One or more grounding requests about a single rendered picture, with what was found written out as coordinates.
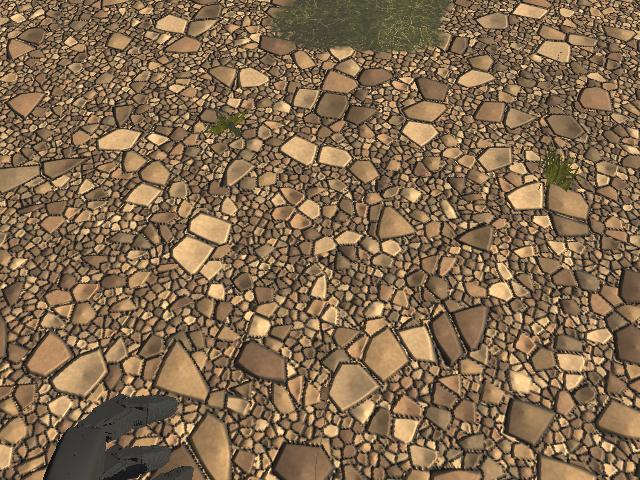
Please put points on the left robot hand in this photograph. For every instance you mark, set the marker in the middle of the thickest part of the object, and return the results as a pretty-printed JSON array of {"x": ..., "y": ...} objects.
[{"x": 80, "y": 453}]

